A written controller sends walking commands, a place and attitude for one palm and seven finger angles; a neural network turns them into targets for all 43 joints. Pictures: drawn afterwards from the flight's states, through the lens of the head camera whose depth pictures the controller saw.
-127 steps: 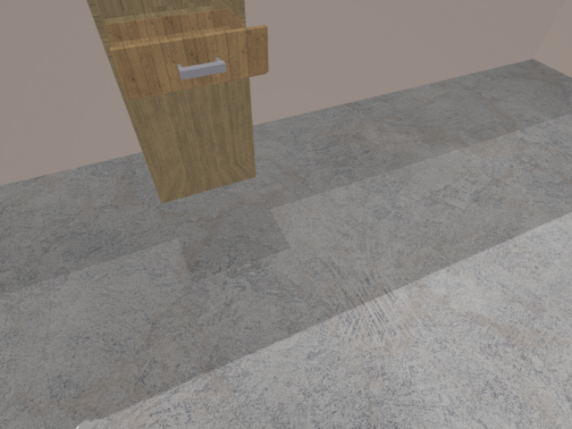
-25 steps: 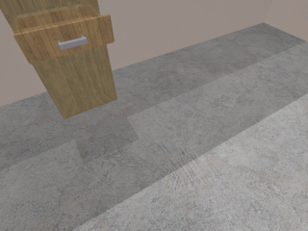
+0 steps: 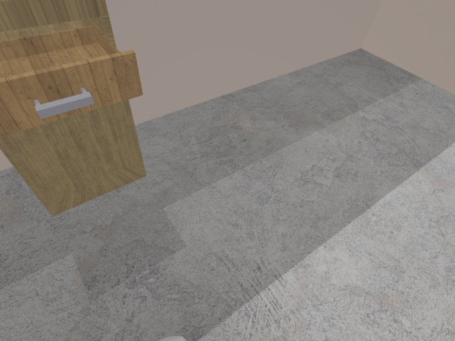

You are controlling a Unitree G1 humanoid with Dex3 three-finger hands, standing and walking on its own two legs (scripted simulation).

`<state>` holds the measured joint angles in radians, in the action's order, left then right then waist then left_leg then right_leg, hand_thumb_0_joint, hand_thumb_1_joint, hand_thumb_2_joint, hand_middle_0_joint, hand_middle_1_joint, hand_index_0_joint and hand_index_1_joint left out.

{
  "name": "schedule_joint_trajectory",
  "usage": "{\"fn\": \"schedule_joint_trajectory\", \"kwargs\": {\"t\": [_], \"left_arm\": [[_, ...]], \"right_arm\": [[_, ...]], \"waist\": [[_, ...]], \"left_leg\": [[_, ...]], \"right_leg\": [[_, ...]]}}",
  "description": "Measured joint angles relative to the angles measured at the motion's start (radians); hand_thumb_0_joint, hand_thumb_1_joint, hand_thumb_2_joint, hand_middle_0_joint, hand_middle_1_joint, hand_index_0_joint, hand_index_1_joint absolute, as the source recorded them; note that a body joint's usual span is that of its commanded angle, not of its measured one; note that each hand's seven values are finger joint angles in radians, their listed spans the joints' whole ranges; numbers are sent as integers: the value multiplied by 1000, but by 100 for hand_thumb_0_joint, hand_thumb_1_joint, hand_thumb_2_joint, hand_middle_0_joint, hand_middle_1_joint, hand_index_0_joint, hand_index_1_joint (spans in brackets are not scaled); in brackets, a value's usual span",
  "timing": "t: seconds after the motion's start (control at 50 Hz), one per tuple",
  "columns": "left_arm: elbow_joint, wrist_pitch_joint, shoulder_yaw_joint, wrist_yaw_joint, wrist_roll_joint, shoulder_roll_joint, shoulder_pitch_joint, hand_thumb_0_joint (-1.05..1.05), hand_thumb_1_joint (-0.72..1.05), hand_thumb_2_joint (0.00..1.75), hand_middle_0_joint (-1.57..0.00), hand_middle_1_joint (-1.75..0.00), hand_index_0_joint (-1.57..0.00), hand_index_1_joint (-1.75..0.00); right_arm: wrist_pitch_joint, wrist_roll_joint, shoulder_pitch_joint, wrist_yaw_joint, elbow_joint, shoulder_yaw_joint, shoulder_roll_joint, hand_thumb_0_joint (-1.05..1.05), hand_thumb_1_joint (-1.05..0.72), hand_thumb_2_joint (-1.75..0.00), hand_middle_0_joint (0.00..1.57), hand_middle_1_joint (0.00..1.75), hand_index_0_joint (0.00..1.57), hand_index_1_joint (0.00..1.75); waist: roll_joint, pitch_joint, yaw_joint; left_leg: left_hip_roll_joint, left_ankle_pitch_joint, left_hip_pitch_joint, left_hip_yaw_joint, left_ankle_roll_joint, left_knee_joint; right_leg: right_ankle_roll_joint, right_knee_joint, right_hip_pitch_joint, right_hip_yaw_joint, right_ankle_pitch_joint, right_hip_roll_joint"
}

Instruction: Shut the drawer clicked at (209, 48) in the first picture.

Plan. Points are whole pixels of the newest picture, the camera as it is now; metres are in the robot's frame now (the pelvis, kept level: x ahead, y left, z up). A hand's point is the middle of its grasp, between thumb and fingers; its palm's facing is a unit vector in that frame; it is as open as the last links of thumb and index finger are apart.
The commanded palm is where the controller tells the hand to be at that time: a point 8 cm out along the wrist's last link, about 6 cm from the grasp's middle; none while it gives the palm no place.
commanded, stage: walk to a spot facing it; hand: left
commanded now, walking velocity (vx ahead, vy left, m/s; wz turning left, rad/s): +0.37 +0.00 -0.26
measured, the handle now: (63, 100) +0.64 +0.50 +0.02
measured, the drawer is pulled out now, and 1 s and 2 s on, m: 0.28 0.28 0.28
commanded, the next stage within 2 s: turn to face it in 0.38 s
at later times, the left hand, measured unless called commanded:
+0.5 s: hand (180, 259) +0.31 +0.13 -0.15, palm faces -0.10 -0.97 -0.20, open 7.3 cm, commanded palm none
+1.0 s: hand (167, 214) +0.43 +0.19 -0.15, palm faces +0.11 -0.97 -0.20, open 7.4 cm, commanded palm none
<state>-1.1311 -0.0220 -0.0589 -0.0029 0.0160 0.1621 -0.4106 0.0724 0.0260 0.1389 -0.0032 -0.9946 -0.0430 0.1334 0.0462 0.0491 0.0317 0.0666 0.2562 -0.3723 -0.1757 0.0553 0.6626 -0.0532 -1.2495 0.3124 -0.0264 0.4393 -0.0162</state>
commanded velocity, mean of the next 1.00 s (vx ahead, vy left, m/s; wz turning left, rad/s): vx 0.14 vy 0.00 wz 0.19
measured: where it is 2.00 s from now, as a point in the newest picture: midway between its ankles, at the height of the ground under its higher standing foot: (234, 306)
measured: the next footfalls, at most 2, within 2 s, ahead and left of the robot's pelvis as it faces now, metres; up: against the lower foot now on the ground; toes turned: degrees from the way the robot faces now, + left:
right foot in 0.36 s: +0.26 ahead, -0.15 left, +0.00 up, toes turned -15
left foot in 0.70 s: +0.43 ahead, +0.07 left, +0.00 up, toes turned +5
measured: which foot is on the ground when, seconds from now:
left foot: down 0.00-0.36, up 0.38-0.68, down 0.70-1.00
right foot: up 0.00-0.34, down 0.36-0.72, up 0.74-1.00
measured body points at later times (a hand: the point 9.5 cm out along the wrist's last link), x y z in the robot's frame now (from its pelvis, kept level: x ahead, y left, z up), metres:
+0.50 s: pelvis +0.22 -0.04 +0.01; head +0.23 -0.05 +0.46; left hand +0.32 +0.18 -0.13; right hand +0.16 -0.26 -0.15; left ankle +0.17 +0.08 -0.64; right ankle +0.22 -0.14 -0.72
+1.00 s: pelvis +0.35 -0.01 +0.02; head +0.39 +0.01 +0.47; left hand +0.42 +0.24 -0.13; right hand +0.42 -0.25 -0.12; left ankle +0.39 +0.07 -0.72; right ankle +0.35 -0.18 -0.65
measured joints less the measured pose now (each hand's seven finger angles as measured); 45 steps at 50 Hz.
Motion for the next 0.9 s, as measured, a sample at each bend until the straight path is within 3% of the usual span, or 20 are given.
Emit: {"fn": "schedule_joint_trajectory", "kwargs": {"t": [0.06, 0.14, 0.24, 0.34, 0.38, 0.42, 0.46, 0.52, 0.6, 0.7, 0.74, 0.78, 0.84, 0.9], "left_arm": [[56, 9, -11, 9, 9, 15, 61, 1, 91, 90, -19, -30, -20, -29], [118, 17, -17, 18, 13, 13, 126, 1, 92, 90, -19, -30, -20, -29], [141, 28, -17, 29, 13, 10, 191, 1, 91, 90, -19, -30, -20, -29], [149, 19, -15, 35, 15, 19, 233, 1, 91, 90, -19, -30, -20, -29], [155, -9, -13, 30, 15, 24, 247, 1, 91, 90, -19, -30, -20, -29], [153, -28, -7, 20, 5, 17, 248, 0, 91, 90, -19, -30, -20, -30], [145, -32, 0, 9, 1, 8, 231, 0, 91, 90, -19, -30, -20, -30], [119, -29, -1, -11, 2, 2, 192, 0, 92, 90, -20, -30, -20, -30], [79, -20, 9, -11, 4, 7, 161, 0, 93, 90, -20, -30, -21, -30], [64, -2, 12, -14, 1, 9, 138, 0, 92, 90, -20, -30, -21, -30], [67, 18, 6, -15, -7, 19, 139, 1, 92, 90, -20, -30, -21, -30], [73, 39, 1, -18, -9, 28, 154, 1, 92, 90, -20, -30, -20, -30], [91, 50, -8, -13, -5, 39, 188, 1, 92, 90, -20, -30, -20, -30], [123, 52, -13, -10, -5, 43, 219, 1, 91, 90, -20, -30, -20, -30]], "right_arm": [[3, -8, 65, -22, -30, -22, 5, -1, -94, -89, 20, 30, 20, 30], [-5, -2, 138, -14, -67, -24, 39, -2, -95, -89, 20, 30, 20, 30], [-12, 2, 206, -6, -91, -23, 51, -1, -93, -89, 20, 30, 20, 30], [-23, 6, 264, -4, -107, -15, 41, 0, -92, -89, 20, 30, 20, 30], [-35, -3, 275, 1, -117, -9, 33, 0, -92, -89, 20, 30, 20, 30], [-53, -8, 254, 4, -128, -6, 32, 0, -91, -89, 20, 30, 20, 30], [-62, -6, 224, 5, -124, -6, 30, 1, -91, -89, 20, 30, 20, 30], [-64, -4, 170, 3, -90, -7, 26, 1, -91, -89, 20, 30, 20, 30], [-61, -7, 111, -3, -49, -10, 25, 1, -93, -89, 20, 30, 20, 30], [-54, -10, 92, 9, -31, -4, 43, 1, -94, -89, 20, 30, 20, 30], [-53, -4, 87, 9, -23, -2, 41, 1, -93, -89, 20, 30, 20, 30], [-56, -3, 77, 1, -14, 4, 35, 1, -93, -89, 20, 30, 20, 30], [-63, -3, 71, -7, -4, 6, 25, 0, -92, -89, 20, 30, 20, 30], [-69, -5, 70, -8, 3, 7, 21, 0, -91, -89, 20, 30, 20, 30]], "waist": [[-3, -19, -2], [-14, -37, -8], [-33, -29, -41], [-53, -12, -73], [-59, -1, -69], [-71, 13, -64], [-74, 11, -59], [-69, -3, -61], [-60, -11, -65], [-44, -2, -48], [-17, -1, -43], [-5, 5, -40], [-1, 11, -42], [-9, 12, -42]], "left_leg": [[-13, -14, 78, -16, -6, -98], [-27, -17, 173, -40, -7, -208], [-23, 22, 276, -69, -30, -270], [24, 137, 335, -100, -82, -197], [60, 211, 266, -75, -81, 23], [60, 232, 144, 10, -70, 314], [56, 187, 38, 54, -68, 469], [65, 135, -67, 70, -81, 435], [63, 62, -112, 75, -89, 225], [36, -87, -43, 59, -71, -13], [8, -19, -36, 53, -13, 9], [-9, 13, -35, 56, 13, 22], [-36, -14, -7, 73, 16, -44], [-60, -50, 25, 96, 21, -123]], "right_leg": [[9, 13, 153, -23, -76, -44], [31, 220, 237, -41, -177, -92], [45, 469, 205, -58, -237, -101], [27, 654, 84, -101, -222, -60], [0, 656, 62, -105, -234, -40], [0, 623, 45, -109, -193, -19], [5, 662, 1, -107, -180, -3], [15, 747, -65, -99, -193, 11], [32, 809, -141, -106, -178, 9], [78, 746, -213, -150, -73, -15], [90, 577, -161, -143, 34, -46], [93, 332, -61, -91, 117, -38], [102, 148, 59, -54, 64, -39], [115, 159, 122, -28, 3, -52]]}}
